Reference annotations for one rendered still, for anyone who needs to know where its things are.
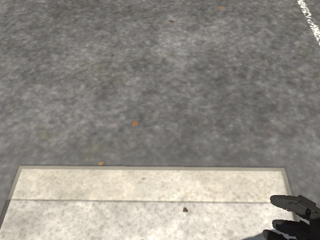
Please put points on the right robot hand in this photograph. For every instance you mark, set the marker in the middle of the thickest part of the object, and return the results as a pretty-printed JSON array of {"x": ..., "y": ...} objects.
[{"x": 302, "y": 207}]

